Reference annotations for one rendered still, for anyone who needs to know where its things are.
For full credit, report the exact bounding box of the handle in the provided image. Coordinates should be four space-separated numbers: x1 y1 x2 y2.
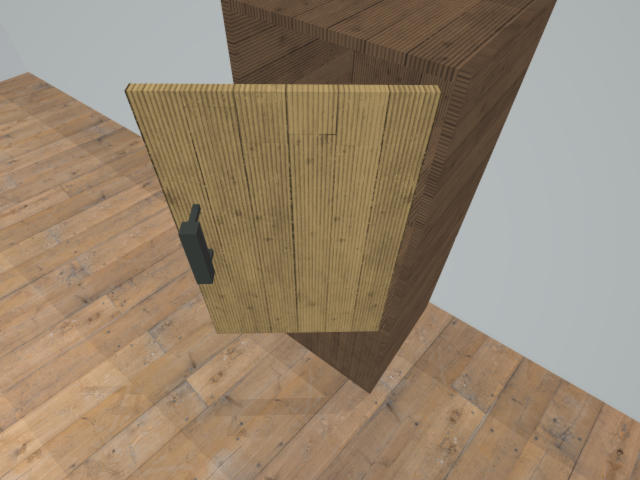
178 204 215 284

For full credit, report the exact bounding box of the cupboard door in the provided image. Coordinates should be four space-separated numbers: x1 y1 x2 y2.
125 83 443 334

